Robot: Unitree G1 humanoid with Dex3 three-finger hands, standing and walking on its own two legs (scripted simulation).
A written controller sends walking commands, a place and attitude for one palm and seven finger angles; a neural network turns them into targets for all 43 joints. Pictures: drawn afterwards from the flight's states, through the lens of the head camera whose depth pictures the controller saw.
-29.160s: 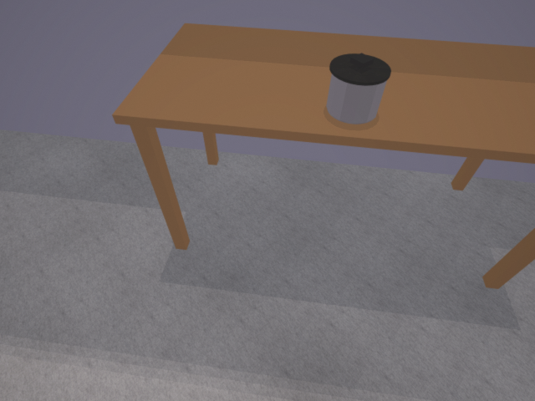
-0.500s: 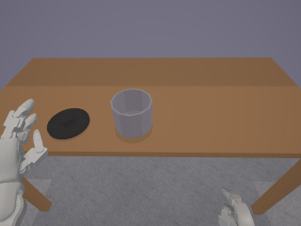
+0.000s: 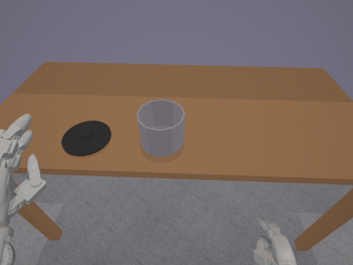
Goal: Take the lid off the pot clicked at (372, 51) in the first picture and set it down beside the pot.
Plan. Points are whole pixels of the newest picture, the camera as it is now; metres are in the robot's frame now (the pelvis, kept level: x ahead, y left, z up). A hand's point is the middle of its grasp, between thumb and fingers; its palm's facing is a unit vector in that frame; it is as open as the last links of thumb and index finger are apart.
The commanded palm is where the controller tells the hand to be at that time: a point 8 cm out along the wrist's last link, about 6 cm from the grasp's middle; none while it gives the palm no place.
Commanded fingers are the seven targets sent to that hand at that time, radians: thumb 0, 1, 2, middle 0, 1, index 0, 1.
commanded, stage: step back with the hand held close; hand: left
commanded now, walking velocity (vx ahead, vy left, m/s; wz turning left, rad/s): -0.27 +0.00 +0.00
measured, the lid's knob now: (85, 132) +0.49 +0.37 -0.02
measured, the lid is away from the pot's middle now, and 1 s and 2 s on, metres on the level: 0.25 0.25 0.25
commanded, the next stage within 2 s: stop stepping back and stand still in 1.70 s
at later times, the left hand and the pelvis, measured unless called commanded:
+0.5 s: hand (26, 210) +0.15 +0.26 +0.16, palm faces +0.30 -0.83 -0.47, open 7.4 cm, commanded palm +0.09 +0.31 +0.17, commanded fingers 0.00 0.90 0.90 -0.20 -0.30 -0.20 -0.30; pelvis -0.04 +0.03 -0.02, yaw -1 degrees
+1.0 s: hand (13, 236) +0.11 +0.26 +0.16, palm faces +0.31 -0.85 -0.42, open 7.4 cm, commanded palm +0.05 +0.31 +0.17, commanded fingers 0.00 0.90 0.90 -0.20 -0.30 -0.20 -0.30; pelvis -0.08 +0.03 -0.02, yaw +0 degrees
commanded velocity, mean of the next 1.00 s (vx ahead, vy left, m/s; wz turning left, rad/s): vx -0.31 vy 0.00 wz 0.01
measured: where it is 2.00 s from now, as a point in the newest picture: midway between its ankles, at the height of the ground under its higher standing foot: outside the picture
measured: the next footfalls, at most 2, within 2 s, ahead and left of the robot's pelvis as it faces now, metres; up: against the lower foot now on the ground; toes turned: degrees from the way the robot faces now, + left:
right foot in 1.16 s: -0.11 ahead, -0.10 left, +0.00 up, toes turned -1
left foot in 1.66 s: -0.06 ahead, +0.13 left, +0.00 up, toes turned -2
